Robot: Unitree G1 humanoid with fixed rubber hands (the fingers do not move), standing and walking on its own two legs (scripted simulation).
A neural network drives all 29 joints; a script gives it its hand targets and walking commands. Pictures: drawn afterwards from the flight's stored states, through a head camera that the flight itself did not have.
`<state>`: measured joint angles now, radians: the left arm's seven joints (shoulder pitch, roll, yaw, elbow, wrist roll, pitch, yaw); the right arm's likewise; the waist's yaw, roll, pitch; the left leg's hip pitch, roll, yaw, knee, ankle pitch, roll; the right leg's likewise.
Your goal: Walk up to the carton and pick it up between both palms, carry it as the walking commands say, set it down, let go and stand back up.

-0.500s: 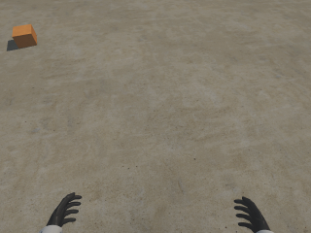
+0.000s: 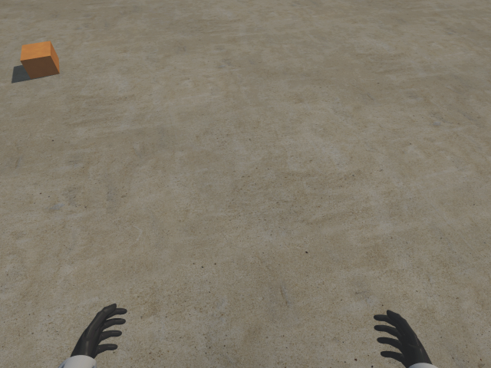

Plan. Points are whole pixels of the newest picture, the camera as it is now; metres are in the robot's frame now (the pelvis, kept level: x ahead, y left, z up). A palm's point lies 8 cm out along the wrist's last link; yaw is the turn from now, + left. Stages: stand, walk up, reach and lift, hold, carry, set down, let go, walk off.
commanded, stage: stand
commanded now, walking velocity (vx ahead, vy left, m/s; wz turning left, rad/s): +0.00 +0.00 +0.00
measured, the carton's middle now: (40, 59) +2.42 +1.69 -0.68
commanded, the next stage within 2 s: walk up in 0.66 s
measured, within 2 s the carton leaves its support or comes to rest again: neither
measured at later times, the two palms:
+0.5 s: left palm (83, 360) +0.15 +0.27 -0.06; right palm out of the picture +0.14 -0.26 -0.07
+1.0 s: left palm out of the picture +0.11 +0.33 -0.05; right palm (417, 341) +0.18 -0.27 -0.05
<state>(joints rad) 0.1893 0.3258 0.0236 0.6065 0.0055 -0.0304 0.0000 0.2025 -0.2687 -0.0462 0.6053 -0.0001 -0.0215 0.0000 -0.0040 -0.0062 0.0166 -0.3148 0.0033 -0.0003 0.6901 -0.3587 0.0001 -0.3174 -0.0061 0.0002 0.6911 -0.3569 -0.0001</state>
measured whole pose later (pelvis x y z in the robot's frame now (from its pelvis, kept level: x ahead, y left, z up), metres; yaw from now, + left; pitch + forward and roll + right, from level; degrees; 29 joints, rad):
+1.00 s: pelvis -0.01 +0.01 +0.01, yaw +6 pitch +1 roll +0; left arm 0.22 0.42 0.04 0.61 0.01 -0.12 -0.03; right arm 0.21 -0.37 -0.09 0.61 0.00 -0.02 0.10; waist 0.00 -0.02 0.00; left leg -0.54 0.02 -0.01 0.91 -0.38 0.01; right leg -0.31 -0.08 -0.09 0.63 -0.39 -0.02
